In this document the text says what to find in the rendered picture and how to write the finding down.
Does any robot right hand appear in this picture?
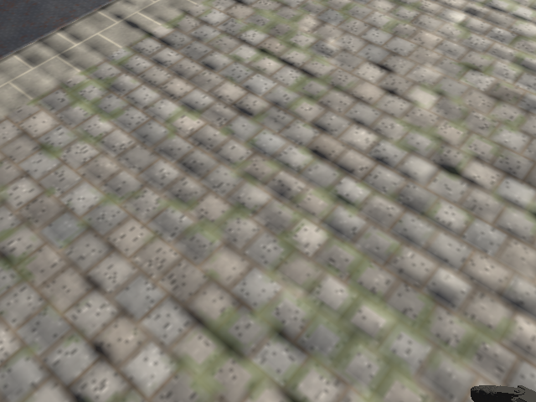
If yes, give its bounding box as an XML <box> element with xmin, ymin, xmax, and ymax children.
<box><xmin>471</xmin><ymin>385</ymin><xmax>536</xmax><ymax>402</ymax></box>

